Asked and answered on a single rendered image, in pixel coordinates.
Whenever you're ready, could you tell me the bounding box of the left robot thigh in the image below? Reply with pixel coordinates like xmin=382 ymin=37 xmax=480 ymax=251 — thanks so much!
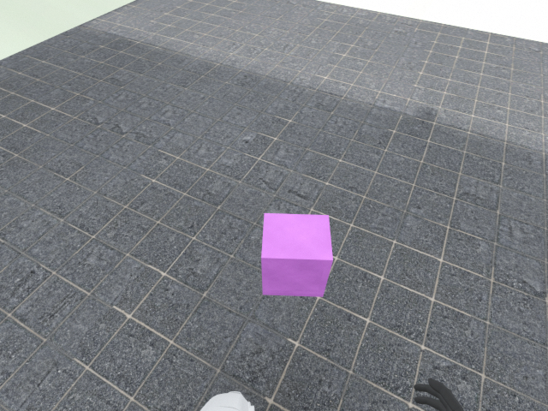
xmin=200 ymin=393 xmax=254 ymax=411

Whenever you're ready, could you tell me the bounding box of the robot right hand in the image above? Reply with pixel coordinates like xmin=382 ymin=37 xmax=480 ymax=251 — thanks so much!
xmin=414 ymin=378 xmax=464 ymax=411

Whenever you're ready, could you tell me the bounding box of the carton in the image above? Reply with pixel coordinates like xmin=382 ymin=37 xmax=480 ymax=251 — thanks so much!
xmin=261 ymin=213 xmax=333 ymax=297

